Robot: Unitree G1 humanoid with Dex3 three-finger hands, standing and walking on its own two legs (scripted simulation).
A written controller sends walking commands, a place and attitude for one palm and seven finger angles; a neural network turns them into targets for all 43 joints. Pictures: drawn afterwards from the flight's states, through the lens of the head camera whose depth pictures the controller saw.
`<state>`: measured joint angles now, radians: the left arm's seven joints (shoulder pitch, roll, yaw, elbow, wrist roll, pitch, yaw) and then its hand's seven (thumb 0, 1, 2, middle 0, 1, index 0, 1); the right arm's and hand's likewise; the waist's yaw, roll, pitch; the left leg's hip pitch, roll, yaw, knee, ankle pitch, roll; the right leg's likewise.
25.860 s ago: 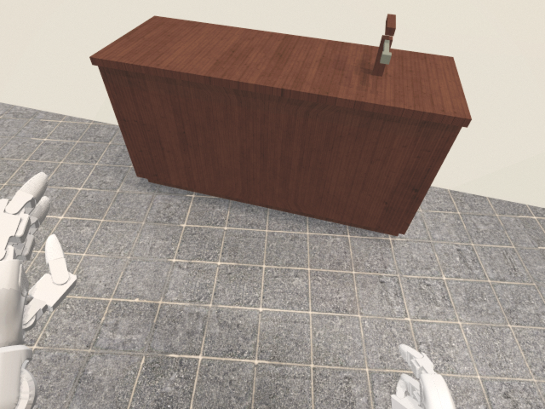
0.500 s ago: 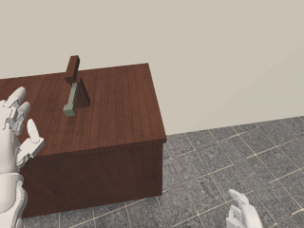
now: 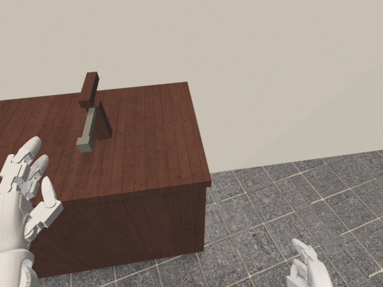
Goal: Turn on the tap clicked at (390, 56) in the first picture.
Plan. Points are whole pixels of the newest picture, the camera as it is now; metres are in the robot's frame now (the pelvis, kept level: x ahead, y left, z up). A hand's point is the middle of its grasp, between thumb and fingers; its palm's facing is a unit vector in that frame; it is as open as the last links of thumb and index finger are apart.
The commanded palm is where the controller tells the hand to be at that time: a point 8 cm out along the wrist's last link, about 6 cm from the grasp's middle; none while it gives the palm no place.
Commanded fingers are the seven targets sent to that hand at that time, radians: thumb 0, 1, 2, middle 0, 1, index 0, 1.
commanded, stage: turn the palm inward beside the body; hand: left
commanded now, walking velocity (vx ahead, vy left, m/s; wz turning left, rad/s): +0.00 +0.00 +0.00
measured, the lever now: (85, 144) +0.40 +0.31 +0.07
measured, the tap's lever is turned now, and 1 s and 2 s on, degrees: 0 0 0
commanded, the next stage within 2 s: reach beside the lever's end, fingers flat in 1.14 s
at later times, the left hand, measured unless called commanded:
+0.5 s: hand (44, 219) +0.18 +0.26 +0.14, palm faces +0.43 -0.89 -0.16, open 7.4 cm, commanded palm +0.13 +0.30 +0.15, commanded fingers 0.00 0.90 0.90 -0.20 -0.30 -0.20 -0.30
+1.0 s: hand (56, 228) +0.17 +0.23 +0.14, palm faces +0.45 -0.88 -0.13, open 7.4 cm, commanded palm +0.12 +0.27 +0.15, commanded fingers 0.00 0.90 0.90 -0.20 -0.30 -0.20 -0.30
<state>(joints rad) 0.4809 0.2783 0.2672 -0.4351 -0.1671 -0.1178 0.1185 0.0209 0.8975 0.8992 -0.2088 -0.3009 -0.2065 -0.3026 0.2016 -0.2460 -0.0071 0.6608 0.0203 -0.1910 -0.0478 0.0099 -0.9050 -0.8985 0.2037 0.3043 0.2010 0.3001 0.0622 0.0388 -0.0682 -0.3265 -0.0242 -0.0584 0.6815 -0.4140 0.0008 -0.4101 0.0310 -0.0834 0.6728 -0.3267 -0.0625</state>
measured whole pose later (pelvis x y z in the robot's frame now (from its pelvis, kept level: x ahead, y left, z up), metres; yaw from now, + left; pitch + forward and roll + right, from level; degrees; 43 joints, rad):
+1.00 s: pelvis -0.01 +0.00 +0.00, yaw +1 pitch +1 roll +0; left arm 0.56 0.22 0.21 -0.50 -0.23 0.06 0.16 0.02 0.90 0.90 -0.21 -0.30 -0.20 -0.30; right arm 0.21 -0.23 0.03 0.65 0.03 -0.23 -0.07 0.01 -0.90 -0.90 0.21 0.30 0.20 0.30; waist 0.07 0.05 -0.08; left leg -0.29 -0.03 -0.07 0.65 -0.39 0.00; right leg -0.36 0.03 -0.10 0.63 -0.30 -0.06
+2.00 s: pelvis +0.00 +0.02 +0.00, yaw +0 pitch +4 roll -1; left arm 0.31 0.21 0.25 -0.21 -0.20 -0.04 0.16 0.02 0.90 0.90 -0.20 -0.28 -0.19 -0.28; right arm 0.21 -0.23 0.02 0.68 0.02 -0.19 -0.07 0.01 -0.90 -0.90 0.21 0.30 0.20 0.30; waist 0.05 0.04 -0.06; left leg -0.32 -0.04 -0.06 0.66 -0.40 0.02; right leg -0.40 0.01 -0.08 0.63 -0.31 -0.04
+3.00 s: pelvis +0.00 +0.02 +0.00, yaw -1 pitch +10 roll -1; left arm -0.27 0.39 0.48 0.56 -0.16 -0.25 0.05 0.02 0.90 0.90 -0.16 -0.16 -0.15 -0.16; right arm 0.26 -0.26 0.00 0.73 0.01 -0.06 -0.07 0.01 -0.90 -0.90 0.21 0.30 0.20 0.30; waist -0.02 0.02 -0.07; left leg -0.49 -0.02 -0.04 0.73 -0.42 0.02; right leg -0.55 0.03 -0.07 0.67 -0.30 -0.04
